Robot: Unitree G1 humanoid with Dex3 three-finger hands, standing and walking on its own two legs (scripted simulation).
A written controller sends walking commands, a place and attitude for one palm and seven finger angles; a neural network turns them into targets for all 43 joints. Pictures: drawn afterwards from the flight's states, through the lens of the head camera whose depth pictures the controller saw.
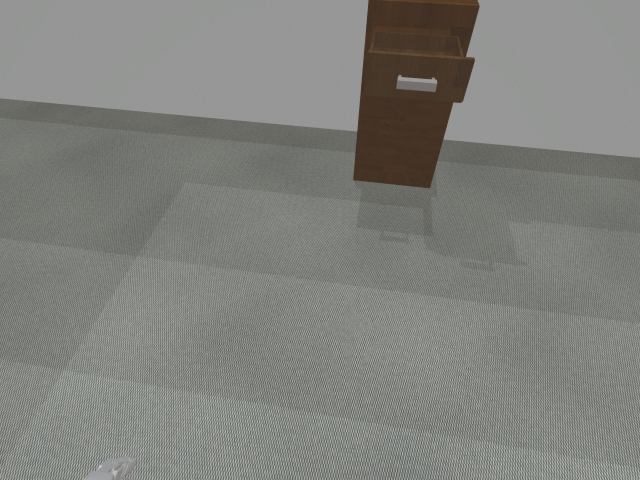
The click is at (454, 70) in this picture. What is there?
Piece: drawer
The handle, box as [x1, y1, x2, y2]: [396, 75, 436, 91]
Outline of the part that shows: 398,76 396,88 435,91 436,80 432,77 431,79 420,79 402,77 401,75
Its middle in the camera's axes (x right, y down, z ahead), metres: +0.31 -0.52 +1.27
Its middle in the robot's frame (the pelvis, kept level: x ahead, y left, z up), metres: +1.30 -0.26 -0.09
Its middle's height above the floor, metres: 0.68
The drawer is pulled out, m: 0.28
